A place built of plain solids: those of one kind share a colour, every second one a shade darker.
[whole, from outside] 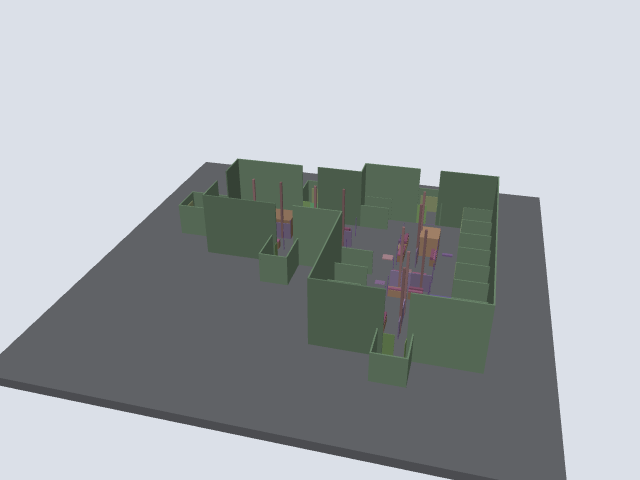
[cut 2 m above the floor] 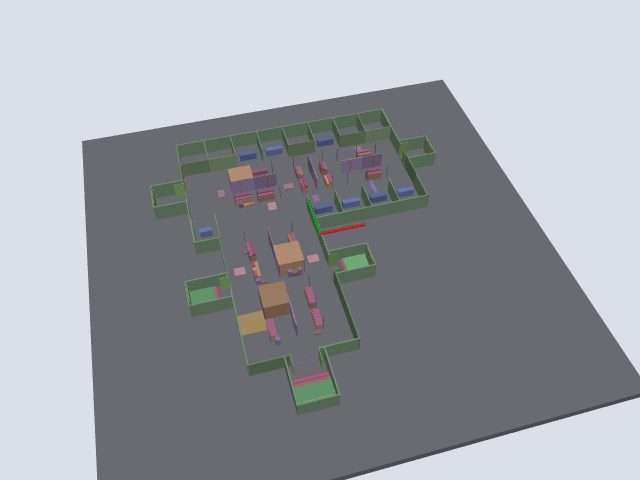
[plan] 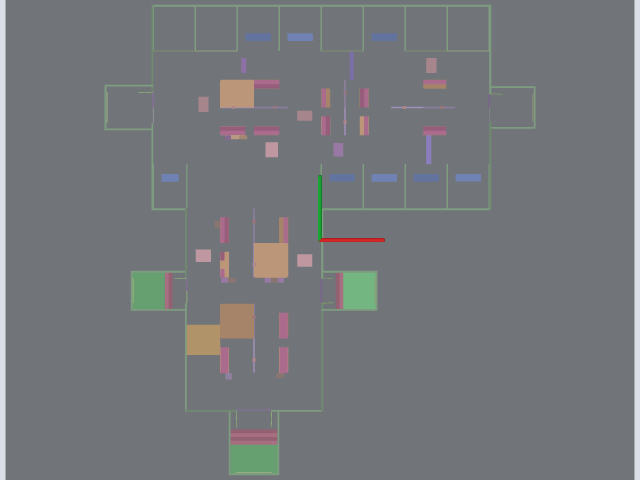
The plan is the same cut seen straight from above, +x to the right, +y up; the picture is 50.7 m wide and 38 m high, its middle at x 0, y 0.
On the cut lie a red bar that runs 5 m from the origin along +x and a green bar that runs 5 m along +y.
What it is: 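A small town's covered market hall; wings of bays of 5.3 m, 7.5 m to the eaves; island blocks of stalls back to back between aisles of 1.6 to 3.5 m; lock-up shops 3 to 3.7 m deep along long walls; porches at the aisles' ends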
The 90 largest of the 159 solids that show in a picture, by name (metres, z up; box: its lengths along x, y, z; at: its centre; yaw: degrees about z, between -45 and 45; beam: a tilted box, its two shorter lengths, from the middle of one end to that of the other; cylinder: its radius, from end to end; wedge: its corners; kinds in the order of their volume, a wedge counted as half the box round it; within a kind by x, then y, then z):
{
 "wall_1": {"box": [0.15, 3.62, 3.25], "at": [-16.98, 10.49, 1.57]},
 "wall_2": {"box": [3.86, 0.15, 3.25], "at": [-15.13, 8.76, 1.57]},
 "wall_3": {"box": [3.86, 0.15, 3.25], "at": [-15.13, 12.22, 1.57]},
 "wall_4": {"box": [0.15, 3.17, 3.56], "at": [-14.91, -4.02, 1.73]},
 "wall_5": {"box": [0.15, 6.92, 7.53], "at": [-13.28, 5.82, 3.71]},
 "wall_6": {"box": [0.15, 6.92, 7.53], "at": [-13.28, 15.16, 3.71]},
 "wall_7": {"box": [0.12, 3.51, 3.05], "at": [-13.2, 4.26, 1.48]},
 "wall_8": {"box": [0.12, 3.51, 3.05], "at": [-13.2, 16.71, 1.48]},
 "wall_9": {"box": [4.45, 0.15, 3.56], "at": [-12.77, -5.53, 1.73]},
 "wall_10": {"box": [4.45, 0.15, 3.56], "at": [-12.77, -2.51, 1.73]},
 "wall_11": {"box": [2.81, 0.15, 7.53], "at": [-11.95, 2.44, 3.71]},
 "wall_12": {"box": [0.15, 8.6, 7.53], "at": [-10.62, -9.3, 3.71]},
 "wall_13": {"box": [0.15, 5.54, 7.53], "at": [-10.62, -0.26, 3.71]},
 "wall_14": {"box": [0.12, 3.51, 3.05], "at": [-10.54, 4.26, 1.48]},
 "wall_15": {"box": [0.12, 3.51, 3.05], "at": [-9.88, 16.71, 1.48]},
 "wall_16": {"box": [4.07, 0.15, 7.53], "at": [-8.66, -13.53, 3.71]},
 "wall_17": {"box": [0.15, 5.17, 3.92], "at": [-7.15, -16.04, 1.91]},
 "wall_18": {"box": [0.12, 3.51, 3.05], "at": [-6.55, 16.71, 1.48]},
 "wall_19": {"box": [4.01, 0.15, 3.92], "at": [-5.22, -18.55, 1.91]},
 "wall_20": {"box": [0.15, 5.17, 3.92], "at": [-3.29, -16.04, 1.91]},
 "wall_21": {"box": [0.12, 3.51, 3.05], "at": [-3.23, 16.71, 1.48]},
 "wall_22": {"box": [4.07, 0.15, 7.53], "at": [-1.78, -13.53, 3.71]},
 "wall_23": {"box": [0.12, 3.51, 3.05], "at": [0.1, 4.26, 1.48]},
 "wall_24": {"box": [0.12, 3.51, 3.05], "at": [0.1, 16.71, 1.48]},
 "wall_25": {"box": [26.9, 0.15, 7.53], "at": [0.1, 18.55, 3.71]},
 "wall_26": {"box": [0.15, 8.6, 7.53], "at": [0.17, -9.3, 3.71]},
 "wall_27": {"box": [0.15, 5.54, 7.53], "at": [0.17, -0.26, 3.71]},
 "wall_28": {"box": [4.45, 0.15, 3.57], "at": [2.33, -5.53, 1.74]},
 "wall_29": {"box": [4.45, 0.15, 3.57], "at": [2.33, -2.51, 1.74]},
 "wall_30": {"box": [0.12, 3.51, 3.05], "at": [3.42, 4.26, 1.48]},
 "wall_31": {"box": [0.12, 3.51, 3.05], "at": [3.42, 16.71, 1.48]},
 "wall_32": {"box": [0.15, 3.17, 3.57], "at": [4.47, -4.02, 1.74]},
 "wall_33": {"box": [0.12, 3.51, 3.05], "at": [6.75, 4.26, 1.48]},
 "wall_34": {"box": [0.12, 3.51, 3.05], "at": [6.75, 16.71, 1.48]},
 "wall_35": {"box": [13.45, 0.15, 7.53], "at": [6.83, 2.44, 3.71]},
 "wall_36": {"box": [0.12, 3.51, 3.05], "at": [10.07, 4.26, 1.48]},
 "wall_37": {"box": [0.12, 3.51, 3.05], "at": [10.07, 16.71, 1.48]},
 "wall_38": {"box": [0.12, 3.51, 3.05], "at": [13.4, 4.26, 1.48]},
 "wall_39": {"box": [0.12, 3.51, 3.05], "at": [13.4, 16.71, 1.48]},
 "wall_40": {"box": [0.15, 7.04, 7.53], "at": [13.47, 5.88, 3.71]},
 "wall_41": {"box": [0.15, 7.04, 7.53], "at": [13.47, 15.1, 3.71]},
 "wall_42": {"box": [3.66, 0.15, 3.25], "at": [15.23, 8.88, 1.57]},
 "wall_43": {"box": [3.66, 0.15, 3.25], "at": [15.23, 12.1, 1.57]},
 "wall_44": {"box": [0.15, 3.37, 3.25], "at": [16.98, 10.49, 1.57]},
 "counter_1": {"box": [0.72, 2.04, 0.95], "at": [-7.56, -9.52, 0.42]},
 "counter_2": {"box": [0.72, 2.04, 0.9], "at": [-7.56, -1.96, 0.4]},
 "counter_3": {"box": [2.0, 0.72, 0.97], "at": [-6.92, 8.65, 0.43]},
 "counter_4": {"box": [2.7, 2.75, 2.55], "at": [-6.57, -6.42, 1.23]},
 "counter_5": {"box": [2.7, 2.2, 2.55], "at": [-6.57, 11.59, 1.23]},
 "counter_6": {"box": [2.0, 0.72, 0.87], "at": [-4.22, 8.65, 0.39]},
 "counter_7": {"box": [2.0, 0.72, 0.89], "at": [-4.22, 12.33, 0.4]},
 "counter_8": {"box": [2.7, 2.75, 2.55], "at": [-3.87, -1.61, 1.23]},
 "counter_9": {"box": [0.72, 2.04, 0.91], "at": [-2.88, -9.52, 0.41]},
 "counter_10": {"box": [0.72, 2.04, 0.95], "at": [-2.88, -6.77, 0.42]},
 "counter_11": {"box": [0.72, 2.04, 0.89], "at": [-2.88, 0.79, 0.4]},
 "counter_12": {"box": [0.72, 1.5, 0.91], "at": [0.46, 9.04, 0.41]},
 "counter_13": {"box": [0.72, 1.5, 0.98], "at": [0.46, 11.24, 0.44]},
 "counter_14": {"box": [0.72, 1.5, 0.9], "at": [3.5, 9.04, 0.4]},
 "counter_15": {"box": [0.72, 1.5, 0.91], "at": [3.5, 11.24, 0.41]},
 "counter_16": {"box": [1.83, 0.72, 0.88], "at": [9.08, 8.65, 0.39]},
 "counter_17": {"box": [1.83, 0.72, 0.93], "at": [9.08, 12.33, 0.41]},
 "ground_1": {"box": [2.56, 2.87, 0.5], "at": [-13.56, -4.02, 0.06]},
 "ground_2": {"box": [3.71, 2.27, 0.5], "at": [-5.22, -17.34, 0.42]},
 "ground_3": {"box": [2.56, 2.87, 0.5], "at": [3.12, -4.02, 0.07]},
 "shop_counter_1": {"box": [1.36, 0.6, 0.95], "at": [-11.87, 4.92, 0.42]},
 "shop_counter_2": {"box": [2.02, 0.6, 0.95], "at": [-4.89, 16.06, 0.42]},
 "shop_counter_3": {"box": [2.02, 0.6, 0.95], "at": [-1.56, 16.06, 0.42]},
 "shop_counter_4": {"box": [2.02, 0.6, 0.95], "at": [1.76, 4.92, 0.42]},
 "shop_counter_5": {"box": [2.02, 0.6, 0.95], "at": [5.09, 4.92, 0.42]},
 "shop_counter_6": {"box": [2.02, 0.6, 0.95], "at": [5.09, 16.06, 0.42]},
 "shop_counter_7": {"box": [2.02, 0.6, 0.95], "at": [8.41, 4.92, 0.42]},
 "shop_counter_8": {"box": [2.02, 0.6, 0.95], "at": [11.74, 4.92, 0.42]},
 "pier_1": {"box": [0.26, 0.26, 7.53], "at": [-6.87, 10.49, 3.71]},
 "pier_2": {"box": [0.26, 0.26, 7.53], "at": [-5.22, -9.49, 3.71]},
 "pier_3": {"box": [0.26, 0.26, 7.53], "at": [-5.22, -6.1, 3.71]},
 "pier_4": {"box": [0.26, 0.26, 7.53], "at": [-5.22, -1.93, 3.71]},
 "pier_5": {"box": [0.26, 0.26, 7.53], "at": [-5.22, 1.46, 3.71]},
 "pier_6": {"box": [0.26, 0.26, 7.53], "at": [-3.57, 10.49, 3.71]},
 "pier_7": {"box": [0.26, 0.26, 7.53], "at": [1.98, 9.34, 3.71]},
 "pier_8": {"box": [0.26, 0.26, 7.53], "at": [1.98, 11.64, 3.71]},
 "pier_9": {"box": [0.26, 0.26, 7.53], "at": [6.69, 10.49, 3.71]},
 "pier_10": {"box": [0.26, 0.26, 7.53], "at": [9.65, 10.49, 3.71]},
 "front_1": {"box": [3.33, 0.08, 3.05], "at": [-11.54, 14.96, 1.48]},
 "front_2": {"box": [3.33, 0.08, 3.05], "at": [-8.21, 14.96, 1.48]},
 "front_3": {"box": [3.33, 0.08, 3.05], "at": [1.76, 14.96, 1.48]},
 "front_4": {"box": [3.33, 0.08, 3.05], "at": [8.41, 14.96, 1.48]},
 "front_5": {"box": [3.33, 0.08, 3.05], "at": [11.74, 14.96, 1.48]},
 "porch_flight_1": {"box": [3.69, 0.3, 0.72], "at": [-5.22, -16.05, 0.31]},
 "porch_flight_2": {"box": [3.69, 0.3, 0.55], "at": [-5.22, -15.75, 0.23]},
 "duckboards_1": {"box": [2.66, 2.4, 0.13], "at": [-9.23, -7.91, 0.0]}
}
